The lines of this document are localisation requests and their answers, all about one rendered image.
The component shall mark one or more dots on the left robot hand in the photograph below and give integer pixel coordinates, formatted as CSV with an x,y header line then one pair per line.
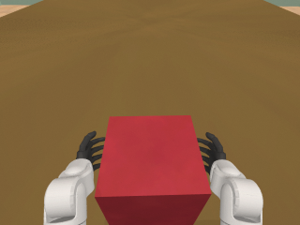
x,y
86,151

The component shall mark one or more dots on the right robot hand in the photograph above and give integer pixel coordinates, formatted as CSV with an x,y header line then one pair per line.
x,y
216,152

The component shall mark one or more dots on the right robot forearm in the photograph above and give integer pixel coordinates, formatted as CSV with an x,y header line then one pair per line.
x,y
241,200

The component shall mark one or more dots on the carton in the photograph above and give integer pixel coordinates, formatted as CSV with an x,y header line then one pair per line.
x,y
151,171

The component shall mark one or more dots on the left robot forearm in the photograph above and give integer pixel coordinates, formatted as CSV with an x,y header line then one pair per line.
x,y
65,200

